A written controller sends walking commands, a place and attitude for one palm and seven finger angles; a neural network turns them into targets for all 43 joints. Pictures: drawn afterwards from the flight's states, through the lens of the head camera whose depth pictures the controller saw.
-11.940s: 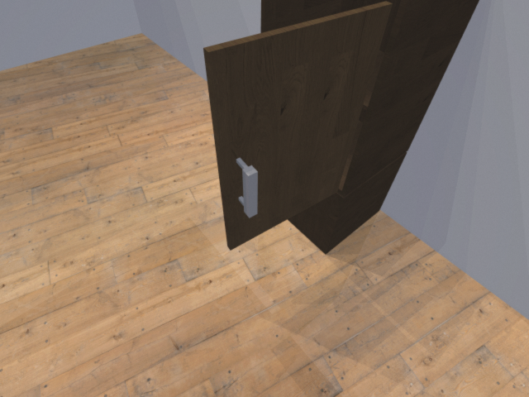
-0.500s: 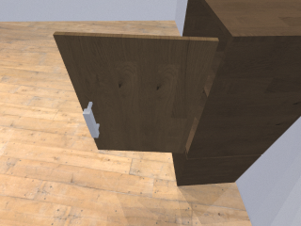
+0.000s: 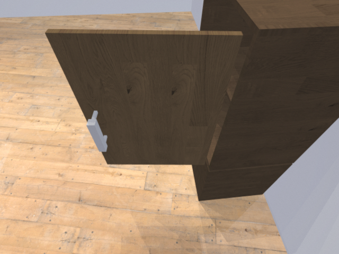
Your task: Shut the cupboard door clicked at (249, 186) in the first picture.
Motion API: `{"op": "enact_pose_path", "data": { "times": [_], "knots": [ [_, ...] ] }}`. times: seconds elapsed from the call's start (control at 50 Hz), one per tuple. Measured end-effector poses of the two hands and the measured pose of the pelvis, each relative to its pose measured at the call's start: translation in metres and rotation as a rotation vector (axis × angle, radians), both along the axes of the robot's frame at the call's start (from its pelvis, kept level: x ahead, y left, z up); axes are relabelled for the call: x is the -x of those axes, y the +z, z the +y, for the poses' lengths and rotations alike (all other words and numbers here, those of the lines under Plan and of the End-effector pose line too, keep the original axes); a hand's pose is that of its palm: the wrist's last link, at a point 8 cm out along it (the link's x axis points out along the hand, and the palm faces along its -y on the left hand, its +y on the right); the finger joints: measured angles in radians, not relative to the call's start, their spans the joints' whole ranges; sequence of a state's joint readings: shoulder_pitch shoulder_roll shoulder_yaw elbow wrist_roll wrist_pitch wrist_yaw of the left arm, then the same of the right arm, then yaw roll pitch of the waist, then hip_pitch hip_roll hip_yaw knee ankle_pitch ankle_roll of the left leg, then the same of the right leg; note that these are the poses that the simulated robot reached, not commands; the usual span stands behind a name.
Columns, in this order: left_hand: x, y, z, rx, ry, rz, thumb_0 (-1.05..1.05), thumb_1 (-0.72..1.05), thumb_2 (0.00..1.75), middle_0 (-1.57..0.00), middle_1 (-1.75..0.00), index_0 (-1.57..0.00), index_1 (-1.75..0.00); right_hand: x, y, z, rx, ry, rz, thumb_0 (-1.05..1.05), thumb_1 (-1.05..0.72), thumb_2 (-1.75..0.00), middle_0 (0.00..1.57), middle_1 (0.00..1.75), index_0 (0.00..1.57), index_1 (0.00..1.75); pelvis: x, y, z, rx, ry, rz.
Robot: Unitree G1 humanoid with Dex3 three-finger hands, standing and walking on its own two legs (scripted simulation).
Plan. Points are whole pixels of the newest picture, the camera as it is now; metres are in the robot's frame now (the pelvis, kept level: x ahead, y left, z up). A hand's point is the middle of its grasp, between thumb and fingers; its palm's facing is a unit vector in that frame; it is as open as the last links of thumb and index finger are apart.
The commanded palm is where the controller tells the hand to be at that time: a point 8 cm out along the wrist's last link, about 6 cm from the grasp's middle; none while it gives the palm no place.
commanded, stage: come to a stop and stand still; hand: left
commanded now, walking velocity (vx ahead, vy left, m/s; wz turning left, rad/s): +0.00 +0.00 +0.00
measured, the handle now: (99, 131) +0.48 +0.26 -0.07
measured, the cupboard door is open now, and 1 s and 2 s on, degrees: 84 84 84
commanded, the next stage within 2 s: look again from close up in 0.44 s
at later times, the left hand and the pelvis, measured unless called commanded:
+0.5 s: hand out of the picture -0.04 +0.17 -0.16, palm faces +0.00 -0.97 -0.23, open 7.4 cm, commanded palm none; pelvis -0.04 -0.02 +0.01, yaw +0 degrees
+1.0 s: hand out of the picture -0.01 +0.15 -0.17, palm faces +0.02 -0.98 -0.20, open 7.3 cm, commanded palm none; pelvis -0.02 -0.02 +0.01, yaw +1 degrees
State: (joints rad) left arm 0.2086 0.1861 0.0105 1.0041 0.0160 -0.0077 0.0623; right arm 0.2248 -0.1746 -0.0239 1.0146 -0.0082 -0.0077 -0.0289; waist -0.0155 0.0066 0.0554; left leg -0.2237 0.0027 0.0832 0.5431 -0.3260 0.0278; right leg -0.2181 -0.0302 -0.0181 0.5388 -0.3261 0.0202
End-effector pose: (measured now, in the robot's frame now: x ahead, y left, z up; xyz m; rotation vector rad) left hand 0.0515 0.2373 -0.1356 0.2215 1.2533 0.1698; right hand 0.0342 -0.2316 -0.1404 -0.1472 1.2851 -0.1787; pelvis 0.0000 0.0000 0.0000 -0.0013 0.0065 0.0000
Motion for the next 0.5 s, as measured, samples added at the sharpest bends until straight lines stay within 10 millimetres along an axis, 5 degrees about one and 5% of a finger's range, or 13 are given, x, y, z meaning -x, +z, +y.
{"op": "enact_pose_path", "data": {
  "times": [0.22, 0.5],
  "knots": [
    [0.021, 0.013, -0.011, 0.004, -0.037, -0.08, 0.0, 0.9, 0.9, -0.2, -0.3, -0.2, -0.3, 0.016, 0.001, -0.006, -0.033, 0.045, -0.096, 0.01, -0.91, -0.9, 0.2, 0.3, 0.2, 0.3, 0.034, 0.001, -0.009, -0.011, 0.002, -0.05],
    [0.099, 0.004, -0.021, 0.033, 0.025, 0.125, 0.0, 0.9, 0.9, -0.2, -0.3, -0.2, -0.3, 0.096, 0.001, -0.018, -0.024, 0.021, 0.133, 0.01, -0.91, -0.9, 0.2, 0.3, 0.2, 0.3, 0.043, 0.006, -0.019, -0.015, 0.007, -0.017]
  ]
}}
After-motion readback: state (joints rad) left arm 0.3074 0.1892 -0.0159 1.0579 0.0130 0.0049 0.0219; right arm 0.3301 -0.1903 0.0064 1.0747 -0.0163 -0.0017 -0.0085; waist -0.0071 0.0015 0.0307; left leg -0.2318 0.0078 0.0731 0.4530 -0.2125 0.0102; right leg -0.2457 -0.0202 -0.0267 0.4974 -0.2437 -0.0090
